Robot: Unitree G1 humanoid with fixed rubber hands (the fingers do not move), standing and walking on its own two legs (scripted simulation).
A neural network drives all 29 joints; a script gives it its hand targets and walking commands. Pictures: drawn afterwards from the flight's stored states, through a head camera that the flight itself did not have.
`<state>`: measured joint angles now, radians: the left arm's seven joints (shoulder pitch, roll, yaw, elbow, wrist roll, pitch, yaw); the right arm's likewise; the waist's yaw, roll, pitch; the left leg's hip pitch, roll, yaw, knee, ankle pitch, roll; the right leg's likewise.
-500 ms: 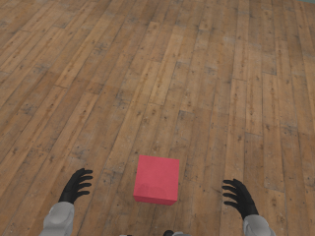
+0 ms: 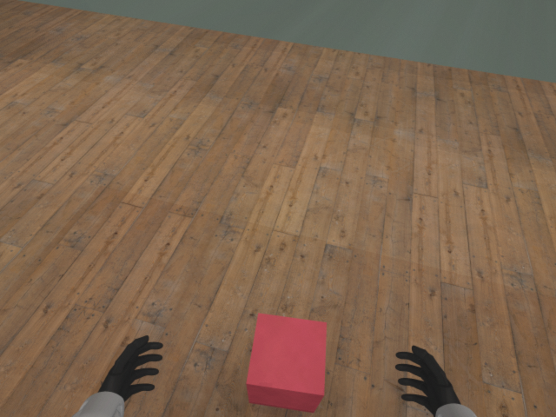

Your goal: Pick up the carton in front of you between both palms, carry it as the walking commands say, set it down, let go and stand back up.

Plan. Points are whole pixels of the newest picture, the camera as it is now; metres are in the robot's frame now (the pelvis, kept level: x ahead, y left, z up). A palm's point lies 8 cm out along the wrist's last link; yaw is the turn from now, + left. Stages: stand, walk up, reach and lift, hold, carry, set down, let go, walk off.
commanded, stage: let go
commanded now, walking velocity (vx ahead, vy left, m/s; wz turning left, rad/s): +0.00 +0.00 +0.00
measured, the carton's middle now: (286, 364) +0.37 -0.04 -0.65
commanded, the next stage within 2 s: stand in 0.06 s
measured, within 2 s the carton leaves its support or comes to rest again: neither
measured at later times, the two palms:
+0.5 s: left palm (129, 399) +0.16 +0.23 -0.12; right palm out of the picture +0.10 -0.29 -0.11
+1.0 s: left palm (135, 406) +0.16 +0.22 -0.13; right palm out of the picture +0.04 -0.29 -0.13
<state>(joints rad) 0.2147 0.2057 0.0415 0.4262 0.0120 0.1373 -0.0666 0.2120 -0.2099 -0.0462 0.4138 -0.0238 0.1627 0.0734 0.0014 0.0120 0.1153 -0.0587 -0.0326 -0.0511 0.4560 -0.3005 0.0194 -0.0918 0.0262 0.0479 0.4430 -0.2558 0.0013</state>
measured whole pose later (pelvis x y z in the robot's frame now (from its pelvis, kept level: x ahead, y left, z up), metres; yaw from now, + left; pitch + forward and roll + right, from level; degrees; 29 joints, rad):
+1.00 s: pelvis +0.04 -0.02 -0.02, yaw -9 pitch +3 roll +1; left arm 0.33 0.25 0.00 0.77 0.02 -0.01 0.04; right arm 0.39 -0.28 0.00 0.75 -0.02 0.02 -0.05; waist -0.02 0.00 -0.06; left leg -0.20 0.05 0.12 0.62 -0.47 -0.02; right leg -0.34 0.10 0.16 0.70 -0.40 -0.03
